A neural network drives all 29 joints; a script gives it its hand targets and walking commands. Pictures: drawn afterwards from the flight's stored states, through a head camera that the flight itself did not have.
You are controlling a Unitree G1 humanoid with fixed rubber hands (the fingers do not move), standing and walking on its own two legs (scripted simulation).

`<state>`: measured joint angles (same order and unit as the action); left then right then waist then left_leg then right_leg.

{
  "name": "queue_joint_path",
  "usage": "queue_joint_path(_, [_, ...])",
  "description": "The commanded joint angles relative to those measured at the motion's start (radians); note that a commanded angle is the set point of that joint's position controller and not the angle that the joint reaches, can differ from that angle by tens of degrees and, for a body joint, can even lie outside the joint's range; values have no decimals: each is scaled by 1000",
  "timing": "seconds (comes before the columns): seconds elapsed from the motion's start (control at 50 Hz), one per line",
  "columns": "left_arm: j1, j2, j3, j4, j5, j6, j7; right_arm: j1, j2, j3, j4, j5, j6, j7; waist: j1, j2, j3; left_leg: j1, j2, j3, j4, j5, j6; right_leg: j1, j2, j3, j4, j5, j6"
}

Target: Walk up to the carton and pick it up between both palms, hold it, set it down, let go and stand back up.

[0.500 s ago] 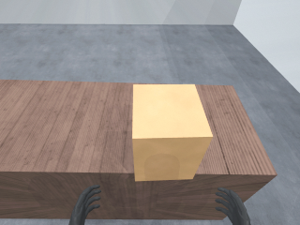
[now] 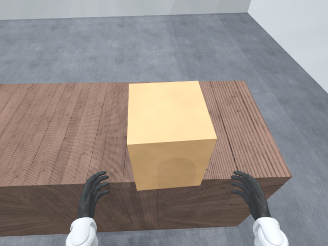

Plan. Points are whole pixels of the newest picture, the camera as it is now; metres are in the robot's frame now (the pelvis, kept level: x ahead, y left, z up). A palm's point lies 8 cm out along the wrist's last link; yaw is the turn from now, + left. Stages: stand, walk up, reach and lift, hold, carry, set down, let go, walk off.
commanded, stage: reach and lift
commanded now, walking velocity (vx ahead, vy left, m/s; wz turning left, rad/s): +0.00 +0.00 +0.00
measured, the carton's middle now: (166, 137) +0.44 +0.01 -0.01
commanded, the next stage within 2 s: none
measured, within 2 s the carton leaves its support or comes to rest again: neither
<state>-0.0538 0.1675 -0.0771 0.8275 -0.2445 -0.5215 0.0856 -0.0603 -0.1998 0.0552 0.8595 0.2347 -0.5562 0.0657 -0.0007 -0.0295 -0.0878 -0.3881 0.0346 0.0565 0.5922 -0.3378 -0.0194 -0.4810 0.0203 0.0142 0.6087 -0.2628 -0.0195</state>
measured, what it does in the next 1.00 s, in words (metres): stands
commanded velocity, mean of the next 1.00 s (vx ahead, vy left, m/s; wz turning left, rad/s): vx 0.00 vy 0.00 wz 0.00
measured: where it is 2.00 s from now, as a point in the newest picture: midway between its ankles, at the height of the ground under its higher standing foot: outside the picture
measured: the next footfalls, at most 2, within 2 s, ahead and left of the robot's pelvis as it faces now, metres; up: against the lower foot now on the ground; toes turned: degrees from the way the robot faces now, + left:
none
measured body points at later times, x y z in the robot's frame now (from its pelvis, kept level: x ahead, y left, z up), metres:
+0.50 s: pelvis -0.01 +0.00 +0.01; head +0.02 +0.01 +0.46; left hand +0.33 +0.22 +0.02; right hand +0.34 -0.19 +0.02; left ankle -0.03 +0.13 -0.73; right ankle +0.02 -0.10 -0.73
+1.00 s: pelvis -0.01 +0.01 +0.01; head +0.02 +0.00 +0.46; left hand +0.40 +0.21 +0.09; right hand +0.42 -0.19 +0.08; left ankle -0.03 +0.13 -0.73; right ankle +0.02 -0.10 -0.73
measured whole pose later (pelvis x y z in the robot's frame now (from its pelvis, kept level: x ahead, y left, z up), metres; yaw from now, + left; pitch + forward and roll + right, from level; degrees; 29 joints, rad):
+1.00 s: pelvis -0.01 +0.01 +0.01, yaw +1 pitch +13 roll -1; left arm -0.72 0.21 -0.01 1.08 -0.28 -0.20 0.09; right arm -0.72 -0.29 0.08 1.07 0.32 -0.15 -0.03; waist 0.02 0.02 -0.19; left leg -0.44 0.03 0.03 0.41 -0.21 -0.01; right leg -0.48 0.03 0.00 0.34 -0.09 -0.01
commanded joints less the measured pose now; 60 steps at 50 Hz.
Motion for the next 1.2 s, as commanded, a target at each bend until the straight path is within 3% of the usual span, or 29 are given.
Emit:
queue_joint_path(0.0, [-261, 127, 57, -124, -1, -22, -3, -287, -98, -35, -137, -7, -1, -31, 8, 5, -322, -88, -71, 8, -139, 198, -24, 381, 9, 55, -90, 355, 46])
queue_joint_path(0.12, [-375, 131, 71, -44, -2, 9, -14, -391, -73, -53, -94, -25, 66, -65, -5, 30, -341, -82, -63, 0, -172, 205, -17, 387, -4, 51, -136, 340, 37])
queue_joint_path(0.34, [-577, 138, 85, -30, 7, 56, -17, -602, -100, -75, -90, -25, 161, -98, -28, 37, -435, -9, -58, -11, -213, 302, -27, 424, 5, 13, -189, 423, 26])
queue_joint_path(0.52, [-723, 139, 91, -16, 15, 127, -1, -758, -153, -66, -72, 9, 239, -97, -9, 58, -504, 87, -49, -20, -216, 376, -42, 377, 15, -8, -231, 436, 18])
queue_joint_path(0.72, [-906, 153, 95, 26, -7, 215, 9, -953, -219, -32, -17, 58, 309, -92, 17, 36, -559, 148, -41, -23, -201, 429, -46, 332, 24, -17, -256, 441, 26])
queue_joint_path(1.18, [-1338, 252, 85, 162, -73, 355, -3, -1390, -292, 9, 132, 112, 429, -114, 14, 4, -782, 22, -39, -19, -180, 430, -20, 377, 10, -18, -208, 523, 66])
